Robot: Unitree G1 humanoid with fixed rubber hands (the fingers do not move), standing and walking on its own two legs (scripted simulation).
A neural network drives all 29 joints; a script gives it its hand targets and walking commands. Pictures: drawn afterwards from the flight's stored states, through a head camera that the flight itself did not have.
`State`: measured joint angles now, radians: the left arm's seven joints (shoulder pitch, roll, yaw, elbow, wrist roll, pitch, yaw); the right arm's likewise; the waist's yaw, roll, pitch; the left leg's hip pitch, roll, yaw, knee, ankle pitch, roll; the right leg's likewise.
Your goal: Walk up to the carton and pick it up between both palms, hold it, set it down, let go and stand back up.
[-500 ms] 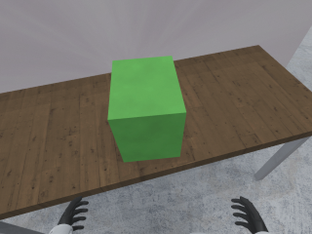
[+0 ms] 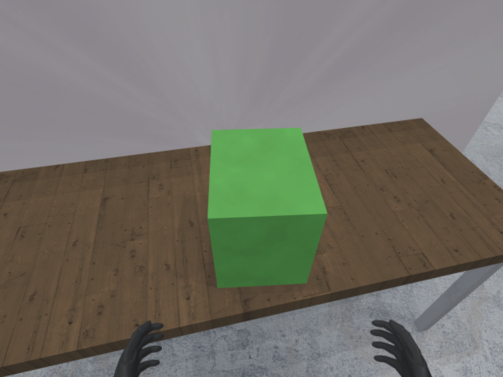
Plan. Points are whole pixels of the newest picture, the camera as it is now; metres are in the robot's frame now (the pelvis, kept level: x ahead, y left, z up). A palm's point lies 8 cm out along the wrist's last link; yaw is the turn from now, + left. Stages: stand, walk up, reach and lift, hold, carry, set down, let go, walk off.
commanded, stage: reach and lift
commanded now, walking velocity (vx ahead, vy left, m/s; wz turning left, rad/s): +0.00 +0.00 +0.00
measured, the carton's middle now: (259, 207) +0.45 +0.01 -0.02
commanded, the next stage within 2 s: none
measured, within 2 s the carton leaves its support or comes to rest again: neither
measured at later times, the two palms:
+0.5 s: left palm (148, 346) +0.18 +0.19 -0.03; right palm (410, 350) +0.18 -0.21 -0.03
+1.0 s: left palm (152, 291) +0.25 +0.19 +0.02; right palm (396, 289) +0.26 -0.20 +0.01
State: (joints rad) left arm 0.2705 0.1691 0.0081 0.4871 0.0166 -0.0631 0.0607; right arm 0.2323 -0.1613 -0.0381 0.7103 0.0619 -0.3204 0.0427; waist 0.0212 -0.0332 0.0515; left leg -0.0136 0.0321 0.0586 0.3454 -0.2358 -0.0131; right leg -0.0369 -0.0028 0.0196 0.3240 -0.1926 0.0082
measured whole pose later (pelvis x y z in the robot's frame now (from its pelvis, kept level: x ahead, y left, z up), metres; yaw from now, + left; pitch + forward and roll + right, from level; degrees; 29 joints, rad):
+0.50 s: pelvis -0.01 -0.01 +0.00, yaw -1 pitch -5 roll +0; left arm 0.20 0.12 -0.06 0.43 -0.05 -0.17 0.13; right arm 0.21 -0.14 -0.04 0.54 0.11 -0.30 0.05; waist 0.04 -0.02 0.03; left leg -0.03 0.03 0.07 0.34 -0.21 -0.01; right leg -0.08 -0.01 0.03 0.36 -0.19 0.01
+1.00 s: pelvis +0.00 -0.01 +0.00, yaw +0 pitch -4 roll +0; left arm 0.04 0.12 0.01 0.34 -0.07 -0.06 0.09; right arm 0.02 -0.17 0.03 0.49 0.20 -0.24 -0.04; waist 0.03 -0.01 0.03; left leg -0.03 0.04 0.05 0.33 -0.23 -0.03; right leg -0.06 0.01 0.02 0.33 -0.20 0.00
